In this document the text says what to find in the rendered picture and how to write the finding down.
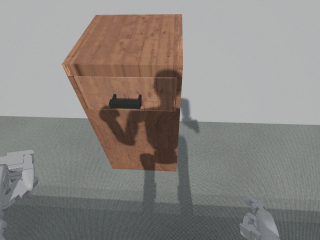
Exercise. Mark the right robot hand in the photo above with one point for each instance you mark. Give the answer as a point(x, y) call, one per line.
point(262, 225)

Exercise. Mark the cabinet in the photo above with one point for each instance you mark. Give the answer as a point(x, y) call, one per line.
point(132, 45)

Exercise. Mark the drawer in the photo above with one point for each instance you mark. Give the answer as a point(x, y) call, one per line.
point(157, 93)

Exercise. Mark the left robot hand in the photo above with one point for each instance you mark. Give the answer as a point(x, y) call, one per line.
point(18, 167)

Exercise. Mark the handle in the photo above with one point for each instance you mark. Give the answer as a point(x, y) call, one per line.
point(125, 103)

